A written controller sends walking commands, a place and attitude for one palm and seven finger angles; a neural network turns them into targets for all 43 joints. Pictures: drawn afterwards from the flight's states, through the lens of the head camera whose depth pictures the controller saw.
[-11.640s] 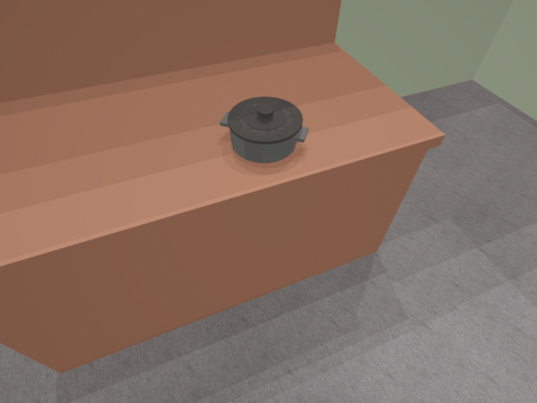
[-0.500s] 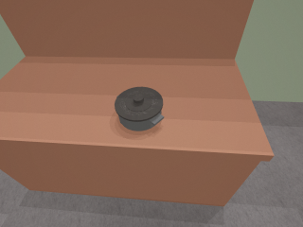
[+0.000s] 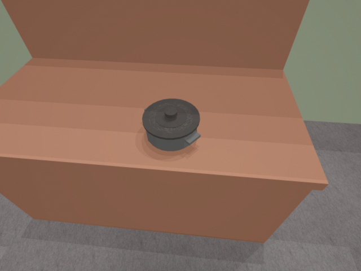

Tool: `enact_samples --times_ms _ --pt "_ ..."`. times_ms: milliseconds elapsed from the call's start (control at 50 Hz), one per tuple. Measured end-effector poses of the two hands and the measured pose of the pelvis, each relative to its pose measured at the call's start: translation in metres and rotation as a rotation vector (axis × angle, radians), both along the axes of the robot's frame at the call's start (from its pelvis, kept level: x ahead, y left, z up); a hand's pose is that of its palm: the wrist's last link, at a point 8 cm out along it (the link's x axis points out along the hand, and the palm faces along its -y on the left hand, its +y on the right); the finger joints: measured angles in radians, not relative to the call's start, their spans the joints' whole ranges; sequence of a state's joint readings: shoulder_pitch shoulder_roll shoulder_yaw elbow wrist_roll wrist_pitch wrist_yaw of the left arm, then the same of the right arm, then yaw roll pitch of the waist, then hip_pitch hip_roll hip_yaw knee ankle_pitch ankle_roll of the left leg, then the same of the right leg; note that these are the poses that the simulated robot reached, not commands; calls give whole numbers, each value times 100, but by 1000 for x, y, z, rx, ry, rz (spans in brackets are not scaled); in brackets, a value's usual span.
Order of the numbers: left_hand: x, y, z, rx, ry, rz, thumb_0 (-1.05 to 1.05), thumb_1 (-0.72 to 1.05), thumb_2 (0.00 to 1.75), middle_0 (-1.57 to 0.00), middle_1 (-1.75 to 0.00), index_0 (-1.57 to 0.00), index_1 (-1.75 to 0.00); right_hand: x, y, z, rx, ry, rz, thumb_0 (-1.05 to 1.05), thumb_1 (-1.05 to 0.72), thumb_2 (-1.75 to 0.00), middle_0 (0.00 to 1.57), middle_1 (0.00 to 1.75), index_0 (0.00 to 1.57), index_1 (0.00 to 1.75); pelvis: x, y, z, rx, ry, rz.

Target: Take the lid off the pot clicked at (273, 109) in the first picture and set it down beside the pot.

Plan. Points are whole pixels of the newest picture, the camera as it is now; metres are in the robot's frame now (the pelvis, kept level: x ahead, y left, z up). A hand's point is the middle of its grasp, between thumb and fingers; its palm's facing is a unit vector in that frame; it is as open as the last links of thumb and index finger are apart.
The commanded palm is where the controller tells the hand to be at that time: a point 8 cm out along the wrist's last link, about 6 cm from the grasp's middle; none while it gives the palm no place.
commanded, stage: look again from close up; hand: left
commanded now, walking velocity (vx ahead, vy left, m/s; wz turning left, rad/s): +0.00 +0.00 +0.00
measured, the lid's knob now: (170, 112) +0.58 +0.06 +0.00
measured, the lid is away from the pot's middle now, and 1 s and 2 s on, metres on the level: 0.00 0.00 0.00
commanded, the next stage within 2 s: shuffle to correct the standing spot in 0.92 s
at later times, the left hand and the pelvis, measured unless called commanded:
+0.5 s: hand out of the picture -0.01 +0.18 -0.17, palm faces +0.01 -0.98 -0.19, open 7.3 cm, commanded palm none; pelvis +0.01 +0.01 +0.00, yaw -1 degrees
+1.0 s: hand out of the picture +0.00 +0.18 -0.17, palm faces -0.01 -0.98 -0.20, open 7.3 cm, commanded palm none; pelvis +0.02 +0.01 +0.00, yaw -2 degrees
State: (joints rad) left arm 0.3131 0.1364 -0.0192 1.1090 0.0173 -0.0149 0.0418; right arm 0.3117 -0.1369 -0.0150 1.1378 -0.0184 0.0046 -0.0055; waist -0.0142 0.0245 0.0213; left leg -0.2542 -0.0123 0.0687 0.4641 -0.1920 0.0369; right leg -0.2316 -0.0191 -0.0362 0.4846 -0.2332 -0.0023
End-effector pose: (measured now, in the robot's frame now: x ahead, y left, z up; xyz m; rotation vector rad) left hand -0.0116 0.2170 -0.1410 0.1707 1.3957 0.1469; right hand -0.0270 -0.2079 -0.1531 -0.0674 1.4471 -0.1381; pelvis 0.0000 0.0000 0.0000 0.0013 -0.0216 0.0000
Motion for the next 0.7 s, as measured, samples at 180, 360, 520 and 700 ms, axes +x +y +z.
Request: enact_samples --times_ms 180,360,520,700 --pt "-6 -1 -2 -20 17 13 0 91 89 -20 -30 -20 -30 17 7 1 -10 -38 3 2 -92 -90 20 29 20 30 2 7 0 0 6 -6" --pt "-5 4 -3 -22 24 14 0 91 89 -20 -30 -20 -30 28 4 4 -32 -60 2 2 -93 -90 20 29 20 30 6 12 1 1 8 -11" --pt "0 11 -2 -13 21 9 0 91 89 -20 -30 -20 -30 31 5 5 -37 -64 -3 2 -93 -90 20 29 20 30 9 14 1 1 8 -16" --pt "7 14 0 -2 15 1 0 91 89 -20 -30 -20 -30 28 9 4 -25 -53 -11 2 -93 -90 20 29 20 30 11 15 1 4 9 -20"
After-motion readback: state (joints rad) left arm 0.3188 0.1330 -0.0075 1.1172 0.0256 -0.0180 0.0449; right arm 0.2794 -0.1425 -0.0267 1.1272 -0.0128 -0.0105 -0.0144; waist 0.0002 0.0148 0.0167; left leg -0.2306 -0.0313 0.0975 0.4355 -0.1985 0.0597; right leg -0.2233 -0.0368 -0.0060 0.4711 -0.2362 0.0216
